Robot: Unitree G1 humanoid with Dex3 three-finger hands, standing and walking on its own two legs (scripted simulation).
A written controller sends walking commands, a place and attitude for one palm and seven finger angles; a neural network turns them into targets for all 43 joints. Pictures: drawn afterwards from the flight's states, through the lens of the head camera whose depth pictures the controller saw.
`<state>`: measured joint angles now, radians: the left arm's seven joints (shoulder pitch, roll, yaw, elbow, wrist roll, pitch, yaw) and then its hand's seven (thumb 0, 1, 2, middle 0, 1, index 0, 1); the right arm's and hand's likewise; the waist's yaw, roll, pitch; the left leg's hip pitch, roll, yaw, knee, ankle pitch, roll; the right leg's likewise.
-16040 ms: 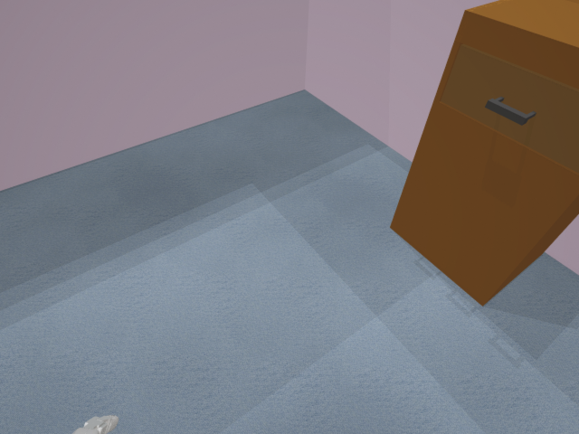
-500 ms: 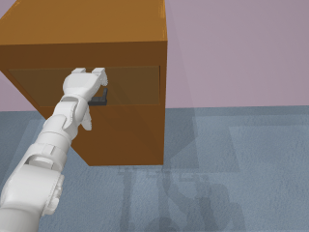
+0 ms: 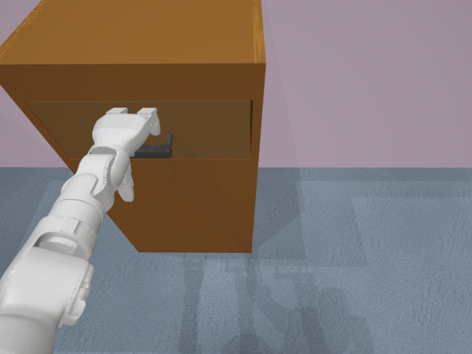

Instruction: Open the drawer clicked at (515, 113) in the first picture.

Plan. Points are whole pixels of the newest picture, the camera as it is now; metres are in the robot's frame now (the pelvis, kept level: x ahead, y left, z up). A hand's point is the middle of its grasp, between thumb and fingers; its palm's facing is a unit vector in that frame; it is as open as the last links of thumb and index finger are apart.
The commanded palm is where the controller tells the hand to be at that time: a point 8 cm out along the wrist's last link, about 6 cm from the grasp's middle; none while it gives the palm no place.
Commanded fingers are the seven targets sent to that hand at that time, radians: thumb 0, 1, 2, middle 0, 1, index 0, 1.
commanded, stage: move the hooked fingers above the handle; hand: left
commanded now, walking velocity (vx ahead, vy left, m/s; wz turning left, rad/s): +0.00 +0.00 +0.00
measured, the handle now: (147, 144) +0.54 +0.19 +0.00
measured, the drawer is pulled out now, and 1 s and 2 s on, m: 0.00 0.00 0.00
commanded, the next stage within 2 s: none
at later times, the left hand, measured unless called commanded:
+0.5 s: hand (145, 136) +0.49 +0.17 +0.07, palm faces -0.08 -0.01 -1.00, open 13.6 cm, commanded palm +0.48 +0.21 +0.11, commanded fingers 0.00 -0.50 0.30 -0.30 -1.20 -0.30 -1.20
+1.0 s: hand (142, 138) +0.50 +0.18 +0.06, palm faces +0.04 -0.04 -1.00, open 13.4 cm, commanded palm +0.49 +0.20 +0.11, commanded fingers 0.00 -0.50 0.30 -0.30 -1.20 -0.30 -1.20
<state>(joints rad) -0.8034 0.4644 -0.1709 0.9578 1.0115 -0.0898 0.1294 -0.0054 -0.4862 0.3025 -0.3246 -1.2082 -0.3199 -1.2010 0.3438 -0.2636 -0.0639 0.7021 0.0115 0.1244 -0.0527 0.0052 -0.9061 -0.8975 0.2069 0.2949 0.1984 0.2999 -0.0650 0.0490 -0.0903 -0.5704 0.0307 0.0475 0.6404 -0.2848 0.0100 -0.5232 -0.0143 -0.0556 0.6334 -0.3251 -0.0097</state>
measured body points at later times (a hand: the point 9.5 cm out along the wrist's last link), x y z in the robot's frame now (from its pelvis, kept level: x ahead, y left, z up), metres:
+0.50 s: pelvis -0.01 +0.00 +0.00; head +0.05 -0.02 +0.44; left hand +0.49 +0.17 +0.13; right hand +0.01 -0.26 -0.14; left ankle +0.01 +0.12 -0.72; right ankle -0.02 -0.11 -0.72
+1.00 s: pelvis +0.00 +0.01 -0.01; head +0.08 +0.00 +0.43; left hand +0.49 +0.18 +0.11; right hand +0.02 -0.27 -0.15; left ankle +0.01 +0.12 -0.72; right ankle -0.02 -0.11 -0.72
